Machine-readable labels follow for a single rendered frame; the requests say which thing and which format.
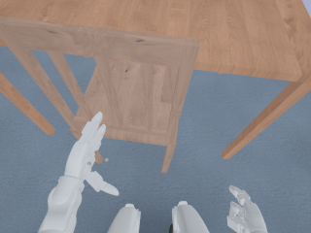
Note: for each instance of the robot left forearm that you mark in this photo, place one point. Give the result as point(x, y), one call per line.
point(63, 203)

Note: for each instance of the table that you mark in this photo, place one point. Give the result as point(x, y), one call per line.
point(268, 39)

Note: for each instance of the right robot thigh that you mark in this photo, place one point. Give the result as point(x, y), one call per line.
point(185, 219)

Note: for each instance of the robot left shin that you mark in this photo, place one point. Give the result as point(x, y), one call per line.
point(129, 205)

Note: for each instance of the robot right hand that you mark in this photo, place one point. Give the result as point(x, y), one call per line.
point(246, 219)

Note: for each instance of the robot left hand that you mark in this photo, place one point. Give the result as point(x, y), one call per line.
point(83, 152)

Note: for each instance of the chair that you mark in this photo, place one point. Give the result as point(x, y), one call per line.
point(139, 102)

